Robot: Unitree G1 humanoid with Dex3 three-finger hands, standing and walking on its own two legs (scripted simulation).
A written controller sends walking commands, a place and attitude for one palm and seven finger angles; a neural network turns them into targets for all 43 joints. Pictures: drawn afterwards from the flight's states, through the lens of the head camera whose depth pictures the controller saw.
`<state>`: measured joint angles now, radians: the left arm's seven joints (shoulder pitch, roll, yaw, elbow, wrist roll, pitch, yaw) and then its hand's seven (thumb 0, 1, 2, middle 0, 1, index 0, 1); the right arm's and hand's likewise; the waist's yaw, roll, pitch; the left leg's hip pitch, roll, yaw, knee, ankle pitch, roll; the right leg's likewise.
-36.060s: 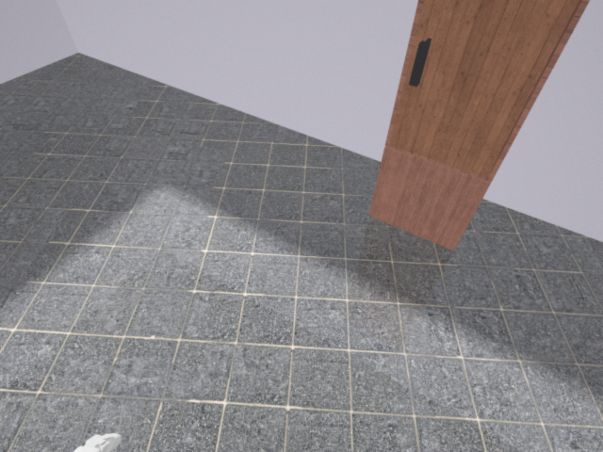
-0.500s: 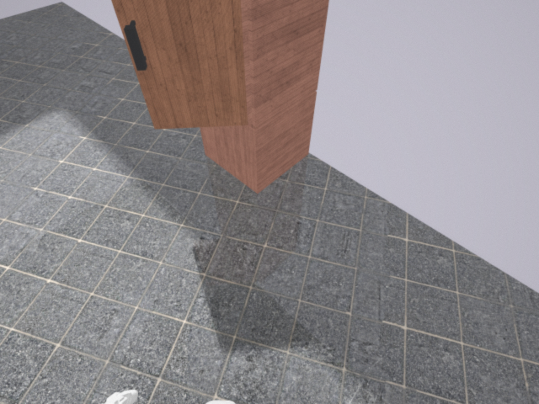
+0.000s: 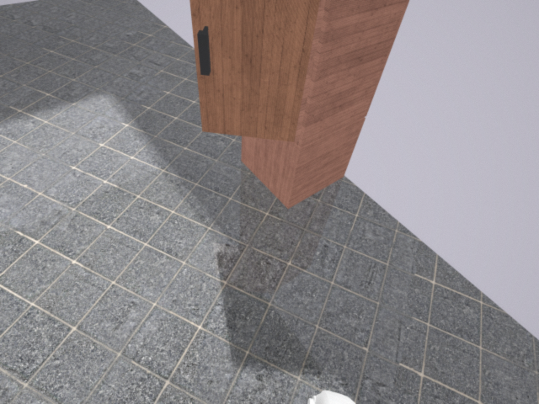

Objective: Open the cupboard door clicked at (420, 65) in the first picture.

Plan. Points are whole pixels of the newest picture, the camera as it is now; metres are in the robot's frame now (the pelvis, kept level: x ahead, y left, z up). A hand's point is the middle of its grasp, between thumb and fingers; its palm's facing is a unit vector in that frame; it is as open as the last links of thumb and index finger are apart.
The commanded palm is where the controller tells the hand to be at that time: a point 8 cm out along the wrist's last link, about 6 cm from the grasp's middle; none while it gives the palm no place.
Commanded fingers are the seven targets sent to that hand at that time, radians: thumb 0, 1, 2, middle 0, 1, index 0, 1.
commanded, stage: take the last steps up to it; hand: left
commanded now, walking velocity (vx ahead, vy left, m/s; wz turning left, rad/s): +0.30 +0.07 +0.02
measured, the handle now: (205, 50) +1.05 +0.27 -0.02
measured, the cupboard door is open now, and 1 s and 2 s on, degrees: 48 48 48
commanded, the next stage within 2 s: come to a stop and stand still in 1.12 s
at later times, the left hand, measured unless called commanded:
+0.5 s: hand (179, 359) +0.21 +0.17 -0.17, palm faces +0.11 -0.98 -0.19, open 7.1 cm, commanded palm none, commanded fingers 0.00 0.90 0.90 -0.20 -0.30 -0.20 -0.30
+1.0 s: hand (171, 256) +0.42 +0.23 -0.17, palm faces +0.04 -0.99 -0.16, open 7.3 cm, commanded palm none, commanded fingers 0.00 0.90 0.90 -0.20 -0.30 -0.20 -0.30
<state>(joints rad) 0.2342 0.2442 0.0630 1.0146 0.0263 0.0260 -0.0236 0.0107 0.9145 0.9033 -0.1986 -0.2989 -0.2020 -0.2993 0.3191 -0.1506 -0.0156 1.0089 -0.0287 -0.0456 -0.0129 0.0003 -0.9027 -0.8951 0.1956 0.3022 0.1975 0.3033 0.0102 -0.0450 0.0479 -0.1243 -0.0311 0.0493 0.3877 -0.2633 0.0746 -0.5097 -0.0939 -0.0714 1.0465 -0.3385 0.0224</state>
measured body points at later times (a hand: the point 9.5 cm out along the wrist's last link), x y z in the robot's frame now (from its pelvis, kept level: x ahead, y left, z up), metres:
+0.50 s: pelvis +0.16 -0.02 +0.00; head +0.18 -0.01 +0.45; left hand +0.21 +0.22 -0.16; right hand +0.17 -0.26 -0.15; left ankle +0.19 +0.11 -0.70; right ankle +0.16 -0.12 -0.75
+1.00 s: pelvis +0.34 +0.05 +0.00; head +0.35 +0.06 +0.45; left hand +0.41 +0.28 -0.15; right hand +0.34 -0.19 -0.15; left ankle +0.31 +0.13 -0.75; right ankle +0.42 -0.08 -0.70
